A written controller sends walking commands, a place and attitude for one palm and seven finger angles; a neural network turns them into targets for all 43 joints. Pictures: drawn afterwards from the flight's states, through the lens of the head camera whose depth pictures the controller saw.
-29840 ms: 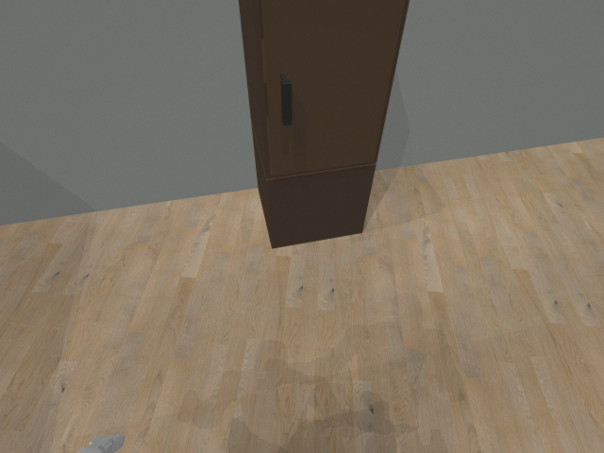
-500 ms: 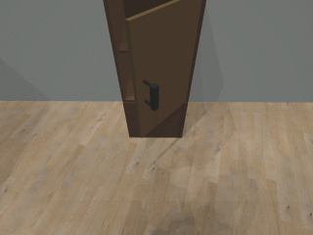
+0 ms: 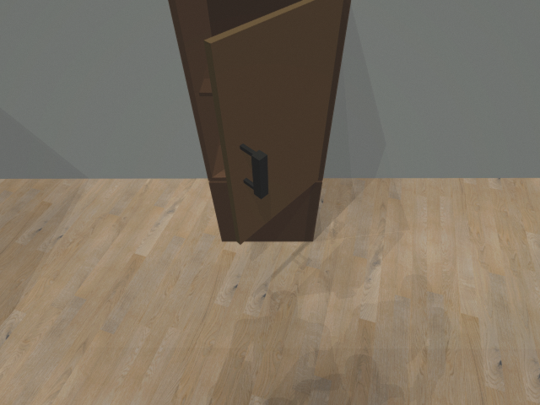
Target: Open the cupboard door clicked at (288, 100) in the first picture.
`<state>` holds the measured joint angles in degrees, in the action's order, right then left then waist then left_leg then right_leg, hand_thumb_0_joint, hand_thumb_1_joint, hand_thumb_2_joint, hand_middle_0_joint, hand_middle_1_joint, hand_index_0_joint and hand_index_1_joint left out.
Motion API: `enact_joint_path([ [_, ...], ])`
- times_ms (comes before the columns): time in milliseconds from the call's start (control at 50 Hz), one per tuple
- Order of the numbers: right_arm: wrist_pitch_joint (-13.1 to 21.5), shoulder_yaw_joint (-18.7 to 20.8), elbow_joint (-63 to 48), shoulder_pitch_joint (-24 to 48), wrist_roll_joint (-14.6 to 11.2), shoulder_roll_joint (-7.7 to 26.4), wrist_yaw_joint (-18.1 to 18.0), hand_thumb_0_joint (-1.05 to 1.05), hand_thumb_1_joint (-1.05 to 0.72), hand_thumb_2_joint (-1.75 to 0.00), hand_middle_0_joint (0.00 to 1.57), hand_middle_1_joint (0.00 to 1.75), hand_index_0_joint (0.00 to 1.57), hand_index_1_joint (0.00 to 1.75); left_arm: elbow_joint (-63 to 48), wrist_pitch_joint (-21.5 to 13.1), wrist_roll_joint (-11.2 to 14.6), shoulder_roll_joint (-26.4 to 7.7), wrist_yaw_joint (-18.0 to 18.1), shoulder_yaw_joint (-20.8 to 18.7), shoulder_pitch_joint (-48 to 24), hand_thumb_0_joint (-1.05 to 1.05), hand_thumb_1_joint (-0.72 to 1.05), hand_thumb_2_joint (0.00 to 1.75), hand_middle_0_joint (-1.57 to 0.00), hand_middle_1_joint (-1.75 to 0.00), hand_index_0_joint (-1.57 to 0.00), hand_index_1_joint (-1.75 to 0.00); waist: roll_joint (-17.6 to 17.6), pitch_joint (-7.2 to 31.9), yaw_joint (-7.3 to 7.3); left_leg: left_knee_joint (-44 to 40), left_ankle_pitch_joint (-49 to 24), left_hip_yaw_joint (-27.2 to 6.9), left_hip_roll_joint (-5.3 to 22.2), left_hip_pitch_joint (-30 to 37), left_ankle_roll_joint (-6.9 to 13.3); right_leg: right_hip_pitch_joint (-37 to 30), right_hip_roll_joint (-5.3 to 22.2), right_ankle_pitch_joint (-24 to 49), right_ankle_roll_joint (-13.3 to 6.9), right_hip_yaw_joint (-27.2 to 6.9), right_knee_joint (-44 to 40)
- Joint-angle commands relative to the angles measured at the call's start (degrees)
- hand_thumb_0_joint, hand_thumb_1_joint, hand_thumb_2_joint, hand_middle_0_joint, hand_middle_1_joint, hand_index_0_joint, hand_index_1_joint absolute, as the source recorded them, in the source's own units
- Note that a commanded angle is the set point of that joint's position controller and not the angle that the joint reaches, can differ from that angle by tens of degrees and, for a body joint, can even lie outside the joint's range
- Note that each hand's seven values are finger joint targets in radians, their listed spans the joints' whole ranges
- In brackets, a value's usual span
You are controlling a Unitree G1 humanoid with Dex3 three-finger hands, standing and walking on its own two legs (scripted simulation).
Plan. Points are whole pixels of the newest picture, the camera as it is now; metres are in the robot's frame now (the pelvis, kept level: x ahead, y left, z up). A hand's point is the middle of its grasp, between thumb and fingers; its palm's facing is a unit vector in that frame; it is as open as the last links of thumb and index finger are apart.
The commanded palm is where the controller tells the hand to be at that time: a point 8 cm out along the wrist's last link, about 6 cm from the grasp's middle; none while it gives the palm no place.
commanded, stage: look to check the result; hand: left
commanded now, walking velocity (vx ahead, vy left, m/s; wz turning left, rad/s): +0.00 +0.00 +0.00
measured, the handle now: (253, 170) +0.61 +0.08 -0.05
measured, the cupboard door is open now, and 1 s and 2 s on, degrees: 47 47 47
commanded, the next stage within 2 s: walk to a spot facing it in 0.08 s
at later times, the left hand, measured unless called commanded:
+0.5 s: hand out of the picture +0.00 +0.18 -0.19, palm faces +0.01 -0.98 -0.19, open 7.4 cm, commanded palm none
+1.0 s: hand (198, 404) +0.15 +0.14 -0.16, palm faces -0.33 -0.89 -0.31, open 7.4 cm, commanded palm none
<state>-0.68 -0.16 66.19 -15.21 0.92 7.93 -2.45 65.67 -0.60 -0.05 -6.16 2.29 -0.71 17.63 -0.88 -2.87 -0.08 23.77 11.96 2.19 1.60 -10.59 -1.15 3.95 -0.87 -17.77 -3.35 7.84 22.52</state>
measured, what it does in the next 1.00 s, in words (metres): steps on the spot, turning right: right foot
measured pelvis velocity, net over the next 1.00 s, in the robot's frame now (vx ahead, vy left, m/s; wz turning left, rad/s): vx -0.01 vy -0.02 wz -0.40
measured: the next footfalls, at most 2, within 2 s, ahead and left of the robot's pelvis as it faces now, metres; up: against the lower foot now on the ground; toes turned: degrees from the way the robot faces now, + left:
right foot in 0.90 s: +0.01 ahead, -0.14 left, +0.00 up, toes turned -23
left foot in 1.30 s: +0.10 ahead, +0.07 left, +0.00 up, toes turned -34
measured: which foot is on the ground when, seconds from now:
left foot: down 0.00-0.90, up 0.92-1.00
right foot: down 0.00-0.56, up 0.58-0.88, down 0.90-1.00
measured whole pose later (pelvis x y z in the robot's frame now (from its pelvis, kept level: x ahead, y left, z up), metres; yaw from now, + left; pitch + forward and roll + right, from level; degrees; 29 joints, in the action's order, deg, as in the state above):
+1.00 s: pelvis -0.01 -0.02 -0.02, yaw -23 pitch +0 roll +1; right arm -4.0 3.9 53.9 -8.5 0.7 14.7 -1.1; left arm 52.5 1.3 -1.2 -11.3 0.0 -4.4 7.4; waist -4.3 -8.1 -0.6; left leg 62.5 29.5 5.1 6.6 -24.4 -3.0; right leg 20.5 -0.3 -17.6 -2.0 0.6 37.5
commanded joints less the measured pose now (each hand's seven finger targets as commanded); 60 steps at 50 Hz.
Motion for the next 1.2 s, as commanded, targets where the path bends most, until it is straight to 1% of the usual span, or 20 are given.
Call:
enact_joint_path([
  [0, 0.4, 0.5, -0.5, -4.1, 0.3, 3.8, -0.4, 0.0, -0.9, -0.9, 0.2, 0.3, 0.2, 0.3, -0.6, -0.4, -0.2, -6.1, 0.5, -1.1, 5.3, 0.0, 0.9, 0.9, -0.2, -0.3, -0.2, -0.3, 1.5, -2.8, 0.37, -1.5, -11.6, -2.9, 3.9, 1.2, 2.5, 3.9, 8.1, 17.7, 1.5, -6.7, -5.3],
  [240, -0.2, 1.3, -1.1, -4.1, 0.1, 4.6, -1.0, 0.0, -0.9, -0.9, 0.2, 0.3, 0.2, 0.3, -1.5, 0.3, -0.4, -7.5, 0.6, -2.3, 5.0, 0.0, 0.9, 0.9, -0.2, -0.3, -0.2, -0.3, 2.7, -1.4, 0.25, 1.9, -10.3, 0.0, 4.3, 1.0, 1.9, 2.8, 8.3, 27.0, 2.3, -8.3, -3.7],
  [420, -1.3, 3.6, -6.5, 0.5, 0.1, 5.3, -1.2, 0.0, -0.9, -0.9, 0.2, 0.3, 0.2, 0.3, -5.3, 2.1, -1.3, -11.2, -0.3, -5.4, 1.6, 0.0, 0.9, 0.9, -0.2, -0.3, -0.2, -0.3, 6.7, -2.7, -0.24, 15.1, 10.3, 3.4, 3.5, -8.9, -0.2, 4.4, 13.5, 30.7, -7.2, -19.5, -1.6],
  [460, -1.1, 3.7, -7.1, -0.6, 0.0, 5.4, -1.2, 0.0, -0.9, -0.9, 0.2, 0.3, 0.2, 0.3, -6.4, 2.1, -1.4, -11.5, -0.4, -5.7, -0.5, 0.0, 0.9, 0.9, -0.2, -0.3, -0.2, -0.3, 5.6, -2.3, 0.97, 11.4, 8.8, 2.8, 4.1, -6.0, -0.2, 7.1, 13.1, 30.6, -6.9, -19.7, 0.4],
  [500, -0.2, 4.0, -6.0, -5.5, 0.4, 8.2, -1.4, 0.0, -0.9, -0.9, 0.2, 0.3, 0.2, 0.3, -8.2, 2.2, -0.9, -10.1, -0.9, -5.6, -2.8, 0.0, 0.9, 0.9, -0.2, -0.3, -0.2, -0.3, -4.0, 0.9, 2.84, 1.2, -12.5, -2.6, 10.3, 6.1, 2.2, 14.5, 5.3, 24.3, -1.5, -13.3, 8.8],
  [520, 0.1, 4.5, -5.8, -8.0, 0.9, 11.6, -1.7, 0.0, -0.9, -0.9, 0.2, 0.3, 0.2, 0.3, -9.6, 2.3, -0.6, -8.0, -1.2, -5.3, -3.0, 0.0, 0.9, 0.9, -0.2, -0.3, -0.2, -0.3, -15.2, 2.3, 2.95, -2.3, -24.7, -12.0, 19.5, 10.5, 7.5, 21.1, -0.4, 3.4, 1.5, -7.6, 19.1],
  [540, 0.2, 4.3, -5.7, -9.1, 0.9, 11.9, -1.9, 0.0, -0.9, -0.9, 0.2, 0.3, 0.2, 0.3, -10.5, 2.6, -0.7, -8.3, -1.2, -5.1, -5.4, 0.0, 0.9, 0.9, -0.2, -0.3, -0.2, -0.3, -19.6, 1.6, 3.33, -5.1, -30.6, -14.1, 24.9, 9.1, 11.4, 24.0, -0.6, -16.8, 2.3, -7.6, 33.1],
  [560, 0.5, 3.7, -6.1, -8.7, 1.1, 10.9, -2.1, 0.0, -0.9, -0.9, 0.2, 0.3, 0.2, 0.3, -10.5, 2.9, -1.1, -9.4, -1.5, -5.6, -6.1, 0.0, 0.9, 0.9, -0.2, -0.3, -0.2, -0.3, -14.1, 0.9, 2.69, -5.2, -29.9, -13.0, 24.8, 6.6, 12.4, 24.8, 1.0, -16.8, 2.4, -11.1, 40.2],
  [600, 0.7, 3.7, -9.2, -3.3, 1.1, 11.2, -2.0, 0.0, -0.9, -0.9, 0.2, 0.3, 0.2, 0.3, -11.0, 3.1, -1.3, -8.6, -2.6, -5.9, -6.5, 0.0, 0.9, 0.9, -0.2, -0.3, -0.2, -0.3, -5.9, -0.3, 0.36, -6.1, -22.2, -6.9, 22.0, 4.4, 11.0, 26.9, 2.6, -11.8, 3.4, -10.0, 43.7],
  [640, 0.9, 3.8, -10.8, -0.7, 1.2, 11.8, -1.6, 0.0, -0.9, -0.9, 0.2, 0.3, 0.2, 0.3, -11.6, 3.2, -1.2, -7.9, -3.4, -5.8, -6.9, 0.0, 0.9, 0.9, -0.2, -0.3, -0.2, -0.3, -4.0, 1.2, -0.47, -5.7, -19.8, -1.9, 19.7, 4.3, 9.4, 26.7, 3.1, -8.4, 4.5, -8.5, 42.9],
  [760, 0.4, 5.0, -12.7, 1.1, 1.4, 13.7, -0.2, 0.0, -0.9, -0.9, 0.2, 0.3, 0.2, 0.3, -14.5, 3.3, -1.2, -8.5, -4.0, -5.2, -9.6, 0.0, 0.9, 0.9, -0.2, -0.3, -0.2, -0.3, -10.4, 1.7, 0.21, -3.8, -12.9, 5.6, 19.5, 2.3, 7.6, 20.5, 4.1, -6.4, 4.9, -4.2, 25.6],
  [800, 0.2, 5.6, -13.5, 1.8, 1.3, 14.9, 0.2, 0.0, -0.9, -0.9, 0.2, 0.3, 0.2, 0.3, -14.7, 2.9, -1.3, -9.3, -4.0, -5.3, -8.8, 0.0, 0.9, 0.9, -0.2, -0.3, -0.2, -0.3, -9.0, 2.7, -0.13, 0.2, -12.7, 6.8, 19.9, 2.0, 6.4, 16.5, 3.1, -4.6, 4.3, -2.7, 19.5],
  [840, -0.2, 5.9, -14.7, 3.3, 0.8, 15.2, 0.7, 0.0, -0.9, -0.9, 0.2, 0.3, 0.2, 0.3, -13.7, 2.3, -1.4, -11.5, -3.8, -5.8, -3.9, 0.0, 0.9, 0.9, -0.2, -0.3, -0.2, -0.3, -4.7, 5.2, -3.0, 9.5, -9.0, 9.9, 17.0, -1.8, 2.9, 7.1, 2.1, 6.5, 3.3, -2.2, 8.4],
  [860, -0.5, 5.6, -16.1, 3.9, 0.2, 12.0, 1.0, 0.0, -0.9, -0.9, 0.2, 0.3, 0.2, 0.3, -12.9, 1.5, -1.9, -16.9, -3.2, -6.8, -0.3, 0.0, 0.9, 0.9, -0.2, -0.3, -0.2, -0.3, 10.1, 7.0, -5.09, 23.2, 3.2, 12.7, 11.1, -10.2, -0.3, -0.5, 10.1, 18.3, 0.1, -14.8, 0.0],
  [880, -0.8, 4.6, -19.5, 6.7, 0.0, 8.6, 1.3, 0.0, -0.9, -0.9, 0.2, 0.3, 0.2, 0.3, -12.7, 1.2, -1.8, -23.2, -2.2, -8.0, 1.6, 0.0, 0.9, 0.9, -0.2, -0.3, -0.2, -0.3, 23.5, 6.5, -6.36, 38.6, 27.2, 9.6, 2.9, -22.1, -2.5, -2.5, 22.2, 36.6, -6.9, -34.1, -2.4],
  [900, -1.5, 4.7, -19.5, 7.0, -0.1, 10.4, 1.0, 0.0, -0.9, -0.9, 0.2, 0.3, 0.2, 0.3, -12.7, 1.2, -1.1, -22.9, -1.5, -7.7, 2.2, 0.0, 0.9, 0.9, -0.2, -0.3, -0.2, -0.3, 19.2, 6.8, -5.96, 44.5, 26.2, 0.8, 4.0, -23.2, -1.9, -1.3, 22.7, 34.6, -10.0, -33.6, -2.4],
  [920, -1.6, 4.9, -18.9, 8.2, -0.2, 10.1, 1.0, 0.0, -0.9, -0.9, 0.2, 0.3, 0.2, 0.3, -13.7, 1.3, -1.0, -19.9, -1.0, -7.3, -0.9, 0.0, 0.9, 0.9, -0.2, -0.3, -0.2, -0.3, 14.4, 3.8, -4.41, 46.1, 21.2, -1.2, 5.1, -24.8, -1.6, 1.6, 19.4, 26.3, -9.7, -31.1, -3.0],
  [1000, -1.7, 4.7, -18.4, 8.0, -0.1, 9.8, 1.1, 0.0, -0.9, -0.9, 0.2, 0.3, 0.2, 0.3, -16.7, 1.3, -1.4, -16.6, -0.6, -6.3, -6.9, 0.0, 0.9, 0.9, -0.2, -0.3, -0.2, -0.3, 11.3, 6.5, -1.13, 41.9, 13.0, -1.6, 3.5, -19.8, -2.9, 4.5, 12.9, 28.1, -7.0, -25.0, 0.0],
  [1080, -1.5, 4.5, -18.9, 9.4, -0.4, 8.8, 1.0, 0.0, -0.9, -0.9, 0.2, 0.3, 0.2, 0.3, -16.5, 1.3, -1.6, -17.3, -0.9, -6.5, -4.6, 0.0, 0.9, 0.9, -0.2, -0.3, -0.2, -0.3, 6.8, 7.0, -1.85, 33.3, 12.6, -1.4, 1.0, -17.5, -2.9, 3.4, 12.0, 26.0, -7.7, -28.2, -0.6],
  [1180, -0.6, 4.4, -20.0, 8.8, -0.9, 8.9, 0.5, 0.0, -0.9, -0.9, 0.2, 0.3, 0.2, 0.3, -16.9, 1.8, -1.8, -17.7, -1.3, -6.9, -5.2, 0.0, 0.9, 0.9, -0.2, -0.3, -0.2, -0.3, 9.3, 5.9, -1.29, 21.2, 13.9, -2.6, -0.4, -12.5, -1.8, 6.2, 11.5, 24.1, -8.0, -32.4, -0.4],
])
